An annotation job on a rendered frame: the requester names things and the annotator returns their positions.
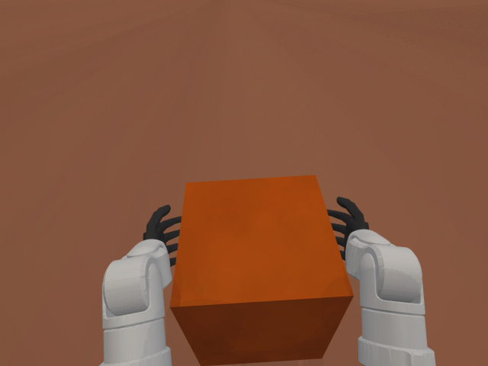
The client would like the left robot hand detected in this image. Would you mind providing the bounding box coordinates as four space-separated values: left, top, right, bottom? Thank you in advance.
143 205 181 267

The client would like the robot right forearm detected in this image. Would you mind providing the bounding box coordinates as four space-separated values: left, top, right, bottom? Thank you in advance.
345 230 436 366

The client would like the right robot hand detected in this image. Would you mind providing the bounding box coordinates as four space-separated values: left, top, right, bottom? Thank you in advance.
327 197 369 260

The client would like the robot left forearm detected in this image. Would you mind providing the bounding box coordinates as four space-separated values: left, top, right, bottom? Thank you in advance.
99 239 172 366

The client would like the carton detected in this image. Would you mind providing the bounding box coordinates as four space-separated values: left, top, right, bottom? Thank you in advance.
170 175 354 366

